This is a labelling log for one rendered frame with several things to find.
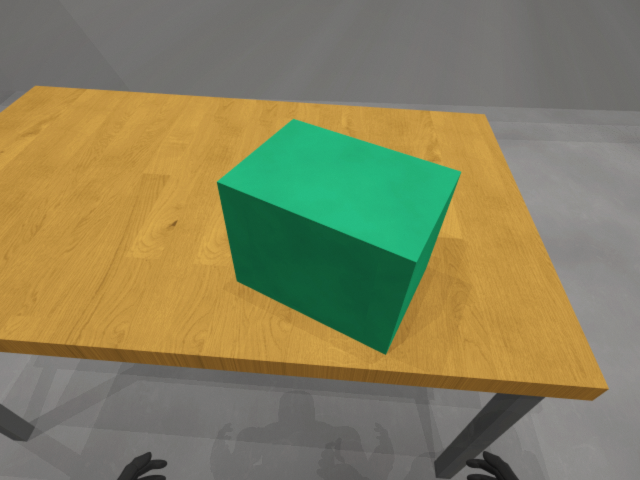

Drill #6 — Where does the table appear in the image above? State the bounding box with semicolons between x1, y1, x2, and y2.
0;86;609;479

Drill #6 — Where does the robot right hand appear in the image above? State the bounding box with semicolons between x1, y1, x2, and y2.
466;451;519;480

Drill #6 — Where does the carton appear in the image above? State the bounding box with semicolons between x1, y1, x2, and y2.
217;119;461;355

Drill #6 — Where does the robot left hand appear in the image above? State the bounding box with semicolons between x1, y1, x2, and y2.
117;452;167;480

